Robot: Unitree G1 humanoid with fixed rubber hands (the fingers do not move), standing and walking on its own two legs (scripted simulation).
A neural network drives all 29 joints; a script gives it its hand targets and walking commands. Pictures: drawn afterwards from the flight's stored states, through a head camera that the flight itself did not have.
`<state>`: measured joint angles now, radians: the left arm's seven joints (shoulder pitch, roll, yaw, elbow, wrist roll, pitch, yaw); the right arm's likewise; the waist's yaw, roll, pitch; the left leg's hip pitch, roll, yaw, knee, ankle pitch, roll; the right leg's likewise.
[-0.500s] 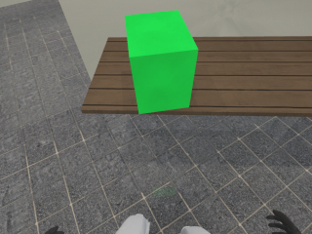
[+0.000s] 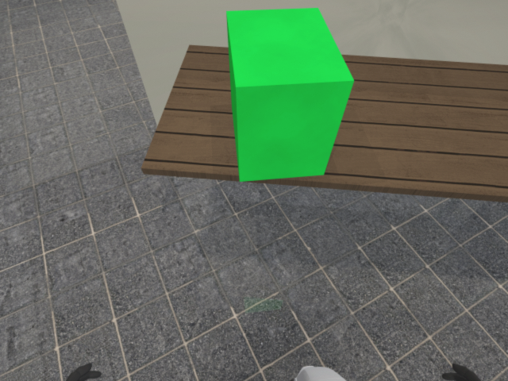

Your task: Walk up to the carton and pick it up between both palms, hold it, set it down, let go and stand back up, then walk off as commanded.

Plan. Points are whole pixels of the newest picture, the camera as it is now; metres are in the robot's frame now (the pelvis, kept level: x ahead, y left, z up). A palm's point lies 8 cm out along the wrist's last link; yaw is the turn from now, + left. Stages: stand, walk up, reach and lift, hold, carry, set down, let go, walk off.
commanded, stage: walk off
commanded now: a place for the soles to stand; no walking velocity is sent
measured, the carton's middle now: (277, 97) +0.76 -0.05 -0.05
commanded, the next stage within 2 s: stand in 0.48 s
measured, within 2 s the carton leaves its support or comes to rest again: neither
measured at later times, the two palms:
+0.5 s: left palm out of the picture +0.10 +0.31 -0.09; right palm out of the picture +0.09 -0.32 -0.08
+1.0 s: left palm out of the picture +0.09 +0.29 -0.09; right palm out of the picture +0.08 -0.33 -0.08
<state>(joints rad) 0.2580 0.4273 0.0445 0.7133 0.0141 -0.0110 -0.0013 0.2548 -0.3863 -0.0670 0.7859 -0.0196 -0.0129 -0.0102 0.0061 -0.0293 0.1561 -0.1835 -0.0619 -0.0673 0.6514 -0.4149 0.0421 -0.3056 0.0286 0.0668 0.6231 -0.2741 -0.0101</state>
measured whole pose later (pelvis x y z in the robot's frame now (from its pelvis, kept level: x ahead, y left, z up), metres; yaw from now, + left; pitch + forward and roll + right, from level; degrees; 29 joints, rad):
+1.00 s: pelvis -0.02 -0.02 +0.00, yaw +1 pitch -4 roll +0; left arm 0.22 0.40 0.04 0.72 0.01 -0.02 0.00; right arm 0.24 -0.39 -0.05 0.79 -0.02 -0.03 -0.01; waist 0.00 -0.02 0.11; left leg -0.19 -0.04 -0.07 0.64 -0.38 0.02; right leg -0.30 0.03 0.02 0.63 -0.26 -0.01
